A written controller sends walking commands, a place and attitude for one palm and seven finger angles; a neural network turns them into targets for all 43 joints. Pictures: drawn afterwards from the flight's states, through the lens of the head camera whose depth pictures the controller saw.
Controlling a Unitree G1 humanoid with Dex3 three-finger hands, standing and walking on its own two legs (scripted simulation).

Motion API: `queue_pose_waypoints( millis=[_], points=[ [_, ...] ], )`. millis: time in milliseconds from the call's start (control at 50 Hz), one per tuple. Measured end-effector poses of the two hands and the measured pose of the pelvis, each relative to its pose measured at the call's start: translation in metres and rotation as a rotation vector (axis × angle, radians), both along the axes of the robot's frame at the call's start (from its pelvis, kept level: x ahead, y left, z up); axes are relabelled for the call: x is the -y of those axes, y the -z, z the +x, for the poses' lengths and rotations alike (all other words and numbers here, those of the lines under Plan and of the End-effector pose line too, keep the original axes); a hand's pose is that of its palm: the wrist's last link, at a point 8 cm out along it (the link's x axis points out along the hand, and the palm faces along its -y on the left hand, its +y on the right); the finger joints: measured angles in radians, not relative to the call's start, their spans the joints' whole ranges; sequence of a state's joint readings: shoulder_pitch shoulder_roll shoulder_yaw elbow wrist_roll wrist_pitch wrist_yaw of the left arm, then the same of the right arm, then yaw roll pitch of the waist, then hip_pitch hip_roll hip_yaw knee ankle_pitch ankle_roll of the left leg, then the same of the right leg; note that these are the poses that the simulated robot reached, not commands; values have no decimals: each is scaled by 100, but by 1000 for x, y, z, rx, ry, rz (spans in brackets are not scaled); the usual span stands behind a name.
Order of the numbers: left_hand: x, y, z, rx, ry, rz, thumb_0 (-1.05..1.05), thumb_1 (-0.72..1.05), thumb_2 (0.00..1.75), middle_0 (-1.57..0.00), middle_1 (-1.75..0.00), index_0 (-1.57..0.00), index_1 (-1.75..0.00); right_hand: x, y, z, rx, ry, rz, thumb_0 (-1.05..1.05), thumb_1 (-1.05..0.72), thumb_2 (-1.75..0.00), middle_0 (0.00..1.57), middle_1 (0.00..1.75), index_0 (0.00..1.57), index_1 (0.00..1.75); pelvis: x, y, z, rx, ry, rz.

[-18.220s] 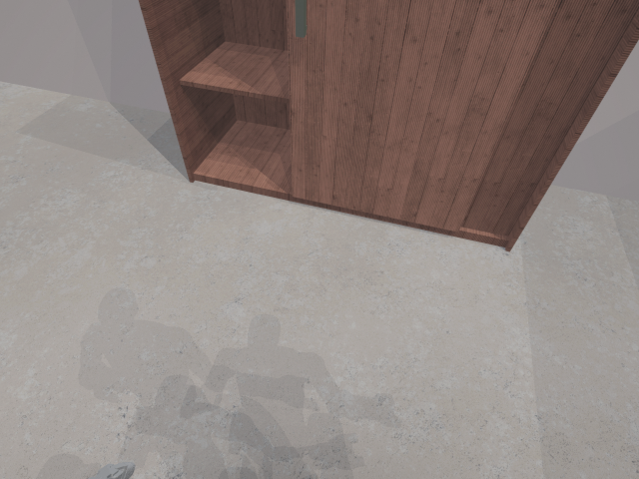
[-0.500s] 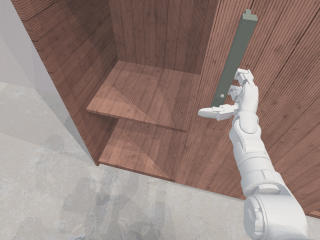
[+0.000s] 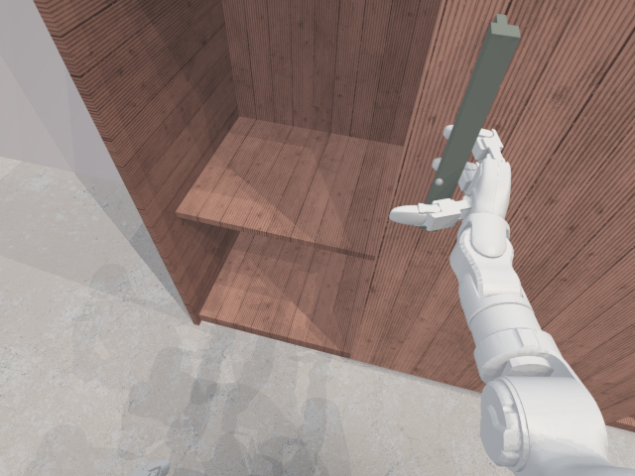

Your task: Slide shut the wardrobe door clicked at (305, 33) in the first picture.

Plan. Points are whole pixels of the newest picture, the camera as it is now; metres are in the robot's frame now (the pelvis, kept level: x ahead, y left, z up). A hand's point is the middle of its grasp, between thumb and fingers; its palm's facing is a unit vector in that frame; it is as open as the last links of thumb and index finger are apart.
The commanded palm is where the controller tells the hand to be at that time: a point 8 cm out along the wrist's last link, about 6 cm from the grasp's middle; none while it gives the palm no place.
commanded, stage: slide the fingers in behind the handle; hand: right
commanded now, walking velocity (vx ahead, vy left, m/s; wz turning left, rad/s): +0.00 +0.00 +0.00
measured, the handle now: (458, 139) +0.51 -0.09 +0.17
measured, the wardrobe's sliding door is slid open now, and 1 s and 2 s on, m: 0.52 0.52 0.52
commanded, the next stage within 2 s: grip the handle and tug to test in 0.26 s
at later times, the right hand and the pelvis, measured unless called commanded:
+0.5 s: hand (437, 184) +0.46 -0.07 +0.13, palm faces +0.10 +0.99 +0.01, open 13.5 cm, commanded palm +0.43 -0.13 +0.13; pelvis +0.00 -0.01 +0.00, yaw +0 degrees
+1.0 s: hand (439, 185) +0.46 -0.08 +0.13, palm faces +0.11 +0.99 +0.02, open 6.7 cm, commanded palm +0.43 -0.13 +0.13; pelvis +0.01 -0.01 +0.00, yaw +1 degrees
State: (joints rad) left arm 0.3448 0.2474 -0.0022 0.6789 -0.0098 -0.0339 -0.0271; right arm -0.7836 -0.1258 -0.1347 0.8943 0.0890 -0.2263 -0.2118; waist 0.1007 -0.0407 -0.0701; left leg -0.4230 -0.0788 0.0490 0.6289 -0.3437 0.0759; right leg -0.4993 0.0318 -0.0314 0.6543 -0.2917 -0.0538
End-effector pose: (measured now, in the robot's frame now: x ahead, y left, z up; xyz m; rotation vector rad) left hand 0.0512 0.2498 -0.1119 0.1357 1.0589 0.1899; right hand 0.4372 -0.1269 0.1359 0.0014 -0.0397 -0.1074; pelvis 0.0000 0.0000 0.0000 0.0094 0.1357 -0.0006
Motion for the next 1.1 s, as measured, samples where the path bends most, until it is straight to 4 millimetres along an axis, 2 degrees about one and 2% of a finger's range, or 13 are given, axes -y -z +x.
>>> queue_pose_waypoints(
  millis=[240,480,640,980,1100],
  points=[
    [2,2,-13,-38,-5,-4,1,90,90,-20,-30,-20,-30,1,1,4,-16,2,14,-1,50,-30,32,123,32,121,2,0,1,-5,-1,1],
    [5,1,-10,-28,-9,-6,1,90,90,-20,-30,-20,-30,0,3,0,-7,-5,1,-1,45,-32,32,123,31,121,7,0,2,-7,-5,3],
    [9,-1,-2,1,-6,-7,1,90,90,-20,-30,-20,-30,-2,6,-6,-8,5,21,-1,21,-42,34,125,33,124,8,0,2,6,-10,2],
    [7,-3,2,4,-18,0,1,90,90,-20,-30,-20,-30,2,5,-2,-16,2,22,1,-54,-74,39,133,39,131,7,-1,6,8,-17,1],
    [5,-4,3,4,-26,0,1,90,90,-20,-30,-20,-30,-1,5,-3,-10,-1,26,1,-57,-76,35,135,34,133,6,-2,8,9,-20,1]
  ],
)
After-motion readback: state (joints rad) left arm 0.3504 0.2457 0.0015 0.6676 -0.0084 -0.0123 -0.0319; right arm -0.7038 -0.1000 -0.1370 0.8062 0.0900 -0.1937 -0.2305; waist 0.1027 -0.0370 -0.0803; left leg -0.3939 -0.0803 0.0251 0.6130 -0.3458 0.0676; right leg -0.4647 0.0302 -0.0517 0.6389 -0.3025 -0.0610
